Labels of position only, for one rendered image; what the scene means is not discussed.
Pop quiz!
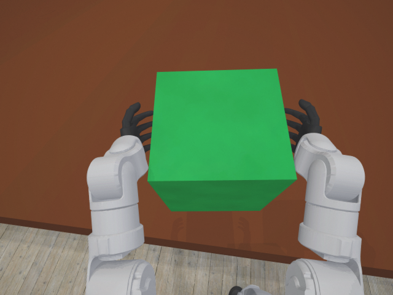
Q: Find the carton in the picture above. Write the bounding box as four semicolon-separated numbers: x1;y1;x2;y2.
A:
147;69;297;211

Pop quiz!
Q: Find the right robot shin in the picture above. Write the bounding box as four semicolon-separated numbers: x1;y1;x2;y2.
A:
242;285;260;291

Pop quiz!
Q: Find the right robot hand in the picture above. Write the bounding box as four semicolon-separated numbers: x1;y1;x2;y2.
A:
284;99;322;153

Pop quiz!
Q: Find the robot left forearm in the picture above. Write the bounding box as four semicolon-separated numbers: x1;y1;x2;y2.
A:
85;135;149;295

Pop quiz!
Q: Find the robot right forearm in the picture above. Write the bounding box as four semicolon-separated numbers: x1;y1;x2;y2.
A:
294;133;365;295

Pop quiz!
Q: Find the left robot upper arm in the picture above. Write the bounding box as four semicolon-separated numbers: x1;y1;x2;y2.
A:
86;259;157;295

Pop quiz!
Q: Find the right robot upper arm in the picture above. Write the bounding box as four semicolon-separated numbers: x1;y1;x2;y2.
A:
285;258;363;295

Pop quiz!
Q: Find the left robot hand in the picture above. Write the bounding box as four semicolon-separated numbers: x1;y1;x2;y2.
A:
120;102;154;153

